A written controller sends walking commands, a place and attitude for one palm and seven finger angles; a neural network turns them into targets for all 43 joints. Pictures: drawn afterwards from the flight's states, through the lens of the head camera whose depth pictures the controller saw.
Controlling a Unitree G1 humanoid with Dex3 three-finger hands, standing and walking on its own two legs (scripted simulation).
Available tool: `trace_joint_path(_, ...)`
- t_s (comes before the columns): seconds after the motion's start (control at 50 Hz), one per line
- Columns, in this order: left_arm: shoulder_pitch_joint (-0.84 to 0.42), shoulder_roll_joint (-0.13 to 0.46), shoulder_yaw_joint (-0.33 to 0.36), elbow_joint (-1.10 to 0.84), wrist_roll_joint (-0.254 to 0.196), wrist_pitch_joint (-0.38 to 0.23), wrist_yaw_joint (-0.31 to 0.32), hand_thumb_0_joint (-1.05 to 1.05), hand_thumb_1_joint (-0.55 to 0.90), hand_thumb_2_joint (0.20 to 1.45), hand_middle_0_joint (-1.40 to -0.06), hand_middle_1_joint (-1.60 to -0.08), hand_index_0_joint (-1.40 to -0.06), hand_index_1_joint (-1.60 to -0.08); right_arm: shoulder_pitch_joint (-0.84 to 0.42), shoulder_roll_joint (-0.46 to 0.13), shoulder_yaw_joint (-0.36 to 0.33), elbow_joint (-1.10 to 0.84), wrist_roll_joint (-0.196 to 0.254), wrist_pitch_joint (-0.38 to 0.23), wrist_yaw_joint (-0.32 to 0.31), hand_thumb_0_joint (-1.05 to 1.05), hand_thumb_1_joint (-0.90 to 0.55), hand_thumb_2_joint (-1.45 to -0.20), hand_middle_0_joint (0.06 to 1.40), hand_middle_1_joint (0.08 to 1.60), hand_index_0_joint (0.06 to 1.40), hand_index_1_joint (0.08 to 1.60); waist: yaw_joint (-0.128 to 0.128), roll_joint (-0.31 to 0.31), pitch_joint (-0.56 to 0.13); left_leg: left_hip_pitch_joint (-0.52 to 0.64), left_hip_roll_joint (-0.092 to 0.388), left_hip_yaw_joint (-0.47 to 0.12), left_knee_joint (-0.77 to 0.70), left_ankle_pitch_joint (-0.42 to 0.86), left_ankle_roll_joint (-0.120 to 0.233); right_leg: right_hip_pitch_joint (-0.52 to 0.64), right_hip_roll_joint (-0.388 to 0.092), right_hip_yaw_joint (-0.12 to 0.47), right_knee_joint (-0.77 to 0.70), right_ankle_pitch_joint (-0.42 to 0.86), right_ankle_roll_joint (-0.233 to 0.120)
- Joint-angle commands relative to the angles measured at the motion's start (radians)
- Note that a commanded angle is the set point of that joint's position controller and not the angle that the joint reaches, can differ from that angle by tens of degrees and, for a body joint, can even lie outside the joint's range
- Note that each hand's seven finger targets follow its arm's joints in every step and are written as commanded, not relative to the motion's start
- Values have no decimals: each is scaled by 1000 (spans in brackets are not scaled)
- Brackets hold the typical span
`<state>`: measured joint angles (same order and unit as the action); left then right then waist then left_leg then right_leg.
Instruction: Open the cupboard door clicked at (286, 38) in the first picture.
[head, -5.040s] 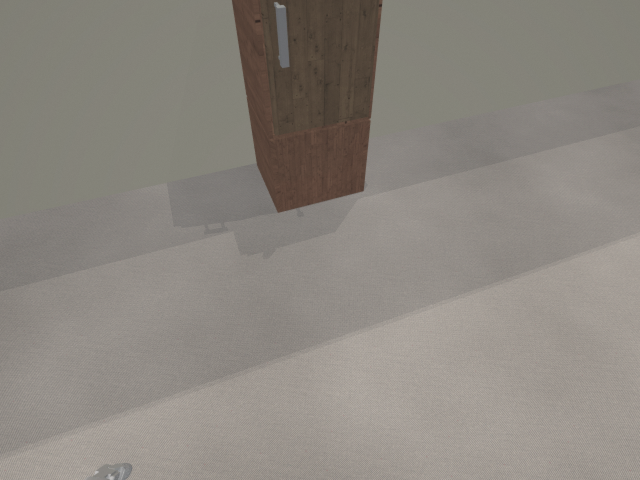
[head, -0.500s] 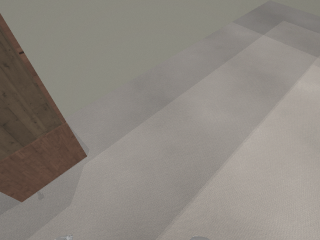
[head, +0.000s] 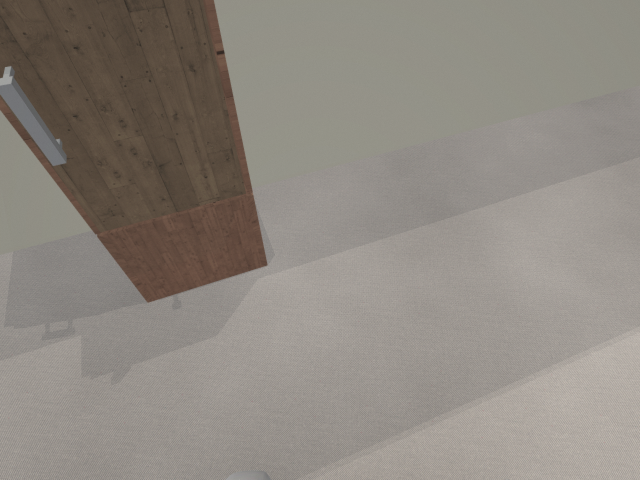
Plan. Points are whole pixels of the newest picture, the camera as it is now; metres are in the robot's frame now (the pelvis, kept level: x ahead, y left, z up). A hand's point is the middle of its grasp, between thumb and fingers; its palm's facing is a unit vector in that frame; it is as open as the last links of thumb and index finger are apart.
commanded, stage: turn to face it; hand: left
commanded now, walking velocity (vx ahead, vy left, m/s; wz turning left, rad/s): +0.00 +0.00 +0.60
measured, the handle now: (35, 117) +0.67 +0.60 +0.02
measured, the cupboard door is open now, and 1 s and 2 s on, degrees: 0 0 0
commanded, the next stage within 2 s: take the last steps up to it in 0.62 s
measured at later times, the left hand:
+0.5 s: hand out of the picture +0.06 +0.23 -0.15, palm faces +0.24 -0.92 -0.31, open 7.4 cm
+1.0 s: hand out of the picture -0.13 +0.21 -0.18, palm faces +0.45 -0.86 -0.22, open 7.4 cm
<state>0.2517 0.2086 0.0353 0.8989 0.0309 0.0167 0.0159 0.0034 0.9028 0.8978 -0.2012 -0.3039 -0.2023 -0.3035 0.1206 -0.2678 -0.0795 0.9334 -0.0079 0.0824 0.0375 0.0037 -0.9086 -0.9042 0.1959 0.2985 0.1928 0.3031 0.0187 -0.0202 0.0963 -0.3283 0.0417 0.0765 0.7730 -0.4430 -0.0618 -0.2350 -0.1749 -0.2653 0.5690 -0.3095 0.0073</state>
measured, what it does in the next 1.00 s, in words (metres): steps on the spot, turning left: left foot, then right foot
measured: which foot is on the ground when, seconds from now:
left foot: up 0.00-0.04, down 0.06-0.48, up 0.50-0.92, down 0.94-1.00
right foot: down 0.00-0.06, up 0.08-0.46, down 0.48-0.94, up 0.96-1.00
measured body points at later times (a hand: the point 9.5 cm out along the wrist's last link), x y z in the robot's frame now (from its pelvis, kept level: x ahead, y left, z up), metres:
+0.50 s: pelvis -0.01 +0.00 -0.01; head +0.03 -0.02 +0.44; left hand +0.05 +0.27 -0.12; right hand +0.11 -0.24 -0.16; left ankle -0.02 +0.13 -0.73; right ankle +0.03 -0.11 -0.74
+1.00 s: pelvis -0.02 +0.03 +0.00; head -0.03 +0.06 +0.45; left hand -0.15 +0.25 -0.16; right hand +0.14 -0.17 -0.14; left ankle -0.10 +0.11 -0.74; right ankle +0.02 -0.10 -0.71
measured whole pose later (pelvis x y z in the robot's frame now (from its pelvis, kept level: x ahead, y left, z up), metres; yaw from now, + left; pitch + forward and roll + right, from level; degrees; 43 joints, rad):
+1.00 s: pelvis -0.02 +0.03 +0.00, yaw +23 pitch -1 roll +0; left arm 0.35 0.24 0.06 1.06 0.03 0.04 0.01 0.00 0.91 0.90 -0.20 -0.30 -0.20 -0.30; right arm 0.22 -0.19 -0.04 1.00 -0.02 0.00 0.01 0.00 -0.91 -0.90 0.20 0.30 0.19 0.30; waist 0.04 -0.05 0.03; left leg -0.17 0.02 0.09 0.53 -0.35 0.03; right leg -0.34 -0.11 -0.12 0.81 -0.46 0.03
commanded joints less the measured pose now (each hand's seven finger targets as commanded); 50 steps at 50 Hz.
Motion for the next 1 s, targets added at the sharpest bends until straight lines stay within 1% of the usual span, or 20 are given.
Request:
trace_joint_path(0.0, 36, 232, 78, -38, -12, -2, 7, 0, 900, 900, -200, -300, -200, -300, 28, -80, -10, -90, -4, -56, -11, 0, -900, -900, 200, 300, 200, 300, -16, -147, -188, 145, -18, 47, -346, 210, 32, 105, -179, 96, 18, 467, -38)
trace_joint_path(0.02, 36, 197, 75, -54, -19, 2, 1, 0, 900, 900, -200, -300, -200, -300, 85, -168, -30, -80, -10, -66, -14, 0, -900, -900, 200, 300, 200, 300, -52, 46, -228, 341, 122, -128, -413, 405, 92, -92, -115, 56, 198, 261, 23)
trace_joint_path(0.04, -21, 130, 51, -105, -19, 4, -7, 0, 900, 900, -200, -300, -200, -300, 141, -273, -57, -77, -9, -65, -18, 0, -900, -900, 200, 300, 200, 300, -91, 330, -211, 436, 370, -420, -414, 782, 215, -369, 7, 62, 398, -325, 92)
trace_joint_path(0.06, -103, 146, 46, -124, -7, 18, 4, 0, 900, 900, -200, -300, -200, -300, 201, -266, -57, -41, -7, -62, -28, 0, -900, -900, 200, 300, 200, 300, -125, 266, -200, 368, 388, -428, -408, 808, 276, -388, 17, 179, 514, -353, 85)
trace_joint_path(0.16, -53, 144, 57, -59, -17, 15, -7, 0, 900, 900, -200, -300, -200, -300, 17, -167, -23, -88, -11, -75, -46, 0, -900, -900, 200, 300, 200, 300, -27, 172, -126, 226, 196, -241, -403, 745, 214, -321, 46, 235, 550, -111, 95)
trace_joint_path(0.36, -85, 111, 40, -88, -25, 7, 6, 0, 900, 900, -200, -300, -200, -300, 52, -166, -32, -79, -18, -60, -43, 0, -900, -900, 200, 300, 200, 300, -42, 189, -135, 171, 173, -364, -375, 681, 231, -133, 132, 225, 188, -128, 78)
trace_joint_path(0.42, 11, 119, 43, -64, -26, -7, 11, 0, 900, 900, -200, -300, -200, -300, 23, -150, -31, -83, -10, -57, -40, 0, -900, -900, 200, 300, 200, 300, 11, 144, -153, 66, 124, -353, -296, 577, 177, 65, 140, 212, -85, 74, 65)
trace_joint_path(0.44, 41, 166, 49, -57, -18, -20, 16, 0, 900, 900, -200, -300, -200, -300, 37, -112, -28, -85, -1, -59, -35, 0, -900, -900, 200, 300, 200, 300, 21, 52, -168, -29, 67, -313, -199, 435, 124, 192, 58, 295, -208, 161, 46)
trace_joint_path(0.46, 58, 254, 68, -54, -2, -30, 24, 0, 900, 900, -200, -300, -200, -300, 59, -36, -13, -104, 5, -61, -30, 0, -900, -900, 200, 300, 200, 300, 20, -238, -164, -216, -89, -133, 17, 42, 41, 281, -211, 559, -263, 309, -57)
trace_joint_path(0.48, 58, 269, 64, -69, -10, -26, 21, 0, 900, 900, -200, -300, -200, -300, 56, -69, -24, -105, -5, -48, -36, 0, -900, -900, 200, 300, 200, 300, 29, -234, -167, -192, -81, -154, 213, -159, 34, 144, -319, 602, -288, 316, -154)
trace_joint_path(0.5, 4, 242, 64, -78, -11, -23, 24, 0, 900, 900, -200, -300, -200, -300, 44, -76, -29, -89, -9, -34, -33, 0, -900, -900, 200, 300, 200, 300, 14, -232, -124, -184, -63, -181, 342, -120, 39, 45, -268, 580, -314, 200, -164)
trace_joint_path(0.54, -92, 180, 48, -93, -12, -19, 22, 0, 900, 900, -200, -300, -200, -300, 73, -70, -30, -49, -11, -25, -21, 0, -900, -900, 200, 300, 200, 300, -36, -134, -41, -193, -28, -159, 444, 14, 30, -35, -168, 426, -306, 123, -122)
trace_joint_path(0.58, -91, 152, 40, -90, -11, -28, 20, 0, 900, 900, -200, -300, -200, -300, 102, -53, -22, -22, -13, -25, -17, 0, -900, -900, 200, 300, 200, 300, -40, -157, -51, -189, -23, -126, 444, 86, 12, -2, -118, 330, -291, 181, -104)
trace_joint_path(0.7, 24, 182, 50, -25, -1, -27, 22, 0, 900, 900, -200, -300, -200, -300, 31, -24, -4, -15, -7, -27, -22, 0, -900, -900, 200, 300, 200, 300, 17, -146, -72, -129, -11, -67, 193, 1, -4, 89, -153, 310, -271, 281, -144)
trace_joint_path(0.78, 89, 201, 60, 32, 4, -33, 13, 0, 900, 900, -200, -300, -200, -300, 3, -6, 13, -20, -7, -49, -19, 0, -900, -900, 200, 300, 200, 300, 51, -177, -101, -82, -8, -24, -1, -29, 15, 147, -181, 351, -293, 146, -150)
trace_joint_path(0.86, 59, 194, 59, 67, -3, -30, 3, 0, 900, 900, -200, -300, -200, -300, 120, 5, 21, 21, -9, -76, -20, 0, -900, -900, 200, 300, 200, 300, -7, -143, -103, 165, -30, 45, -300, 80, 46, 5, -132, 287, -245, -100, -96)
trace_joint_path(0.88, 40, 165, 53, 65, -12, -25, -1, 0, 900, 900, -200, -300, -200, -300, 187, -20, 18, 45, -8, -88, -26, 0, -900, -900, 200, 300, 200, 300, -43, -47, -109, 307, -9, 14, -417, 117, 55, -107, -85, 227, -156, -152, -52)
trace_joint_path(0.92, -29, 52, 24, 4, -10, -22, -14, 0, 900, 900, -200, -300, -200, -300, 324, -169, -11, 71, -23, -91, -42, 0, -900, -900, 200, 300, 200, 300, -107, 352, -31, 380, 341, -463, -608, -71, 218, -441, 106, 85, 278, -286, 28)
trace_joint_path(0.94, -99, 70, 24, -4, 1, -18, -10, 0, 900, 900, -200, -300, -200, -300, 323, -158, -9, 85, -22, -91, -49, 0, -900, -900, 200, 300, 200, 300, -118, 317, 15, 301, 361, -502, -638, -143, 251, -471, 73, 180, 399, -267, 15)
trace_joint_path(0.98, -86, 74, 27, 36, 0, -24, -26, 0, 900, 900, -200, -300, -200, -300, 245, -71, 18, 74, -16, -105, -59, 0, -900, -900, 200, 300, 200, 300, -69, 211, 94, 220, 279, -383, -645, -64, 236, -465, 47, 222, 498, -108, 10)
